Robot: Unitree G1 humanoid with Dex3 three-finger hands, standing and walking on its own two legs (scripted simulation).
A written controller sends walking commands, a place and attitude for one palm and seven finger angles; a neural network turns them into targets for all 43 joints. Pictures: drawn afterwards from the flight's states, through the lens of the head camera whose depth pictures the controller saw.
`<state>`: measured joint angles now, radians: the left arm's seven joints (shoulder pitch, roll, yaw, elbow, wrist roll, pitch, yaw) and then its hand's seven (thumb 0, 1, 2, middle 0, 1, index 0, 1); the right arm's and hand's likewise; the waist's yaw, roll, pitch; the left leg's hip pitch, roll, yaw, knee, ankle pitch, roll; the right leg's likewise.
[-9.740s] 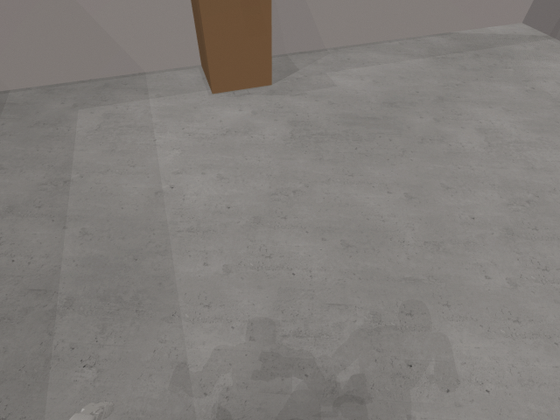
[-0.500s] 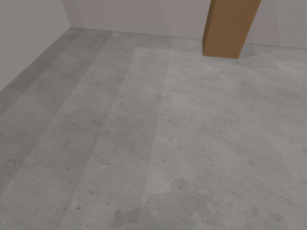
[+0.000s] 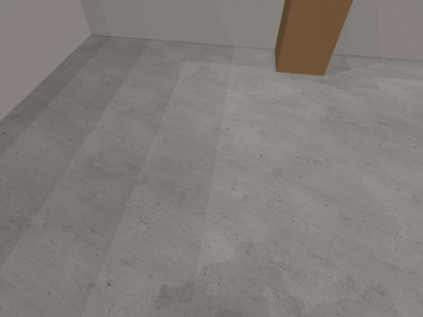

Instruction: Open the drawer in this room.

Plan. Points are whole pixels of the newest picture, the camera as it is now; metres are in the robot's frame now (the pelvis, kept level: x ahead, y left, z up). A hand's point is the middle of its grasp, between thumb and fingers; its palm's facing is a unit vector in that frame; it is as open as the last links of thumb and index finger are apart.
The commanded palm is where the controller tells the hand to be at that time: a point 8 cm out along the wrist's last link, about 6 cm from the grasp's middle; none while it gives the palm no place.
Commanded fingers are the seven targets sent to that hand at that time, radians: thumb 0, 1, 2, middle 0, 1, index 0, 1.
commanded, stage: stand and wait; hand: left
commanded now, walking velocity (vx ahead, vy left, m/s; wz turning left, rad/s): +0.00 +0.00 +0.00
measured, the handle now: out of the picture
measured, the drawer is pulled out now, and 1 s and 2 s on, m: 0.00 0.00 0.00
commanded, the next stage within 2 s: turn or walk to find it in 0.98 s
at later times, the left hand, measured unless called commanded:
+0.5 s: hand out of the picture +0.08 +0.26 -0.16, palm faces -0.01 -0.94 -0.33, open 7.4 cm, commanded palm none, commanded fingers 0.00 0.90 0.90 -0.20 -0.30 -0.20 -0.30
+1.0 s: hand out of the picture +0.08 +0.26 -0.16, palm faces +0.00 -0.94 -0.33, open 7.4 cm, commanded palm none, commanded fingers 0.00 0.90 0.90 -0.20 -0.30 -0.20 -0.30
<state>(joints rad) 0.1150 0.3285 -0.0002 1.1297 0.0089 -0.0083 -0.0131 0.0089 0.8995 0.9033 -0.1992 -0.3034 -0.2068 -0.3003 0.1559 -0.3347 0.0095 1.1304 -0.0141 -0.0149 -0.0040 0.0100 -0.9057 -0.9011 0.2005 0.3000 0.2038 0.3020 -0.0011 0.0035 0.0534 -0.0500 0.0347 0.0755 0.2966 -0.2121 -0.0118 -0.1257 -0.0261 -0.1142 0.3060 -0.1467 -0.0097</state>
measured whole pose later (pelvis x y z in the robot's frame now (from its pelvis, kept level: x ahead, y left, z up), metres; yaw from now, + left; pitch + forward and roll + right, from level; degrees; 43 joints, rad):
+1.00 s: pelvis +0.01 +0.01 +0.00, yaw +1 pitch -2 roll +0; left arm 0.11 0.34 0.00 1.13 0.01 -0.01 -0.01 0.01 0.90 0.90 -0.20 -0.30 -0.21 -0.30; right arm 0.13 -0.34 0.01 1.11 -0.01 -0.02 -0.01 0.01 -0.91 -0.90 0.20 0.30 0.20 0.30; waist 0.01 0.00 0.05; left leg -0.03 0.02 0.06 0.28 -0.22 0.00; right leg -0.10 -0.04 -0.13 0.29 -0.16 0.00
